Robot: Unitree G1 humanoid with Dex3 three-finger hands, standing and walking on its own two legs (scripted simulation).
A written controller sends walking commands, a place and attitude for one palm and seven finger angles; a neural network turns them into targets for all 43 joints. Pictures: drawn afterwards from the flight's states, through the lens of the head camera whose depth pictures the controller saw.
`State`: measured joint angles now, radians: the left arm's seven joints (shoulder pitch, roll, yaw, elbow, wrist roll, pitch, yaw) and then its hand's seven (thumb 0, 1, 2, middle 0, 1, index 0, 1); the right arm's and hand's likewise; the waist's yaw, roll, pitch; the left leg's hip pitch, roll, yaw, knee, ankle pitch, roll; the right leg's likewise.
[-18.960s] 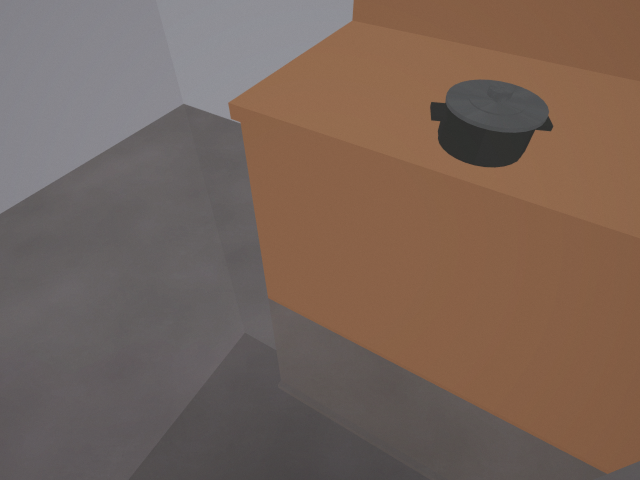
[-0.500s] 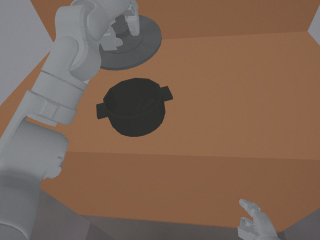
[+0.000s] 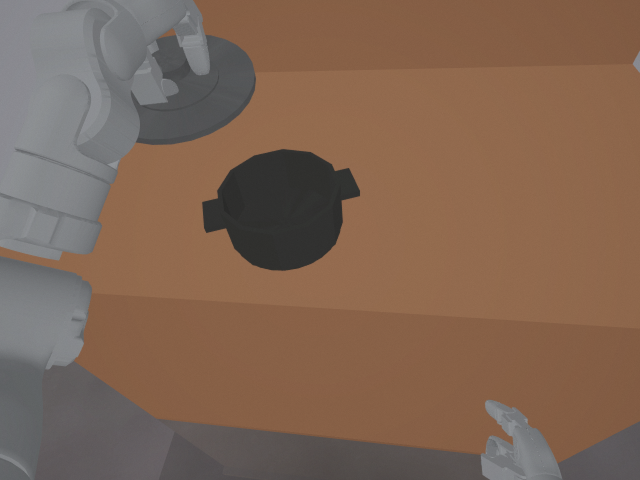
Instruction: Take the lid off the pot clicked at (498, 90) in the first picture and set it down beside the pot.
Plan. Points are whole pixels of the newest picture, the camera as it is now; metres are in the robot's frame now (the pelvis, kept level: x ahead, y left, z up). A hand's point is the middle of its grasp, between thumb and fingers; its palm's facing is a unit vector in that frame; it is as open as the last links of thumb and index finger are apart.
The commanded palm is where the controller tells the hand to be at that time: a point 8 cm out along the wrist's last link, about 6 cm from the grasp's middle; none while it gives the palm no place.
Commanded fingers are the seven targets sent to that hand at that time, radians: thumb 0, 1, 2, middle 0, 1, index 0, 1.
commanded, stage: move the lid sideways beside the pot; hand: left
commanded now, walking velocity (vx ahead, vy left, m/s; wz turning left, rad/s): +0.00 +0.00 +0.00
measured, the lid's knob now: (168, 65) +0.48 +0.17 +0.29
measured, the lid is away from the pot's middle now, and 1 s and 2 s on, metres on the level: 0.10 0.20 0.24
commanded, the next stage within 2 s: lower the lid onto the table in 1.48 s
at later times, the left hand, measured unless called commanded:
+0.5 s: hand (98, 68) +0.43 +0.22 +0.31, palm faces -0.03 -0.01 -1.00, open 6.5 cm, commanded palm +0.40 +0.23 +0.38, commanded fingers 0.00 0.61 1.11 -0.92 -0.89 -1.01 -0.93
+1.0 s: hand (60, 73) +0.43 +0.26 +0.31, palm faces -0.08 -0.01 -1.00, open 6.5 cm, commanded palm +0.40 +0.27 +0.38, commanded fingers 0.00 0.61 1.11 -0.92 -0.89 -1.01 -0.93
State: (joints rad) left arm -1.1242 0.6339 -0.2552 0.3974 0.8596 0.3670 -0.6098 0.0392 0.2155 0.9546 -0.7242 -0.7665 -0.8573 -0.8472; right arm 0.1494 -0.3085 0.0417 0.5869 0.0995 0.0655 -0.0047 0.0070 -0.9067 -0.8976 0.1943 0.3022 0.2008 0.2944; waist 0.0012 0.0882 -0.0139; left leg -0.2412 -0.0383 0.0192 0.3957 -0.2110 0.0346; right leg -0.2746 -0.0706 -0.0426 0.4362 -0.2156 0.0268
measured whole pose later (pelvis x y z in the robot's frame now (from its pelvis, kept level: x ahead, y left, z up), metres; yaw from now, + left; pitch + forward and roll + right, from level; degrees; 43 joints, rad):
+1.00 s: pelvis -0.01 +0.00 +0.00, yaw +0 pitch +4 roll +0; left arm -1.13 0.81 -0.13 0.59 0.92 0.26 -0.63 0.05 0.22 0.96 -0.72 -0.76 -0.87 -0.85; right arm 0.18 -0.31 0.05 0.59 0.11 0.12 -0.02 0.01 -0.91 -0.90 0.20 0.30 0.20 0.29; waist -0.02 0.09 0.00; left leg -0.28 -0.03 0.02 0.41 -0.20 0.04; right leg -0.29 -0.06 -0.04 0.41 -0.19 0.03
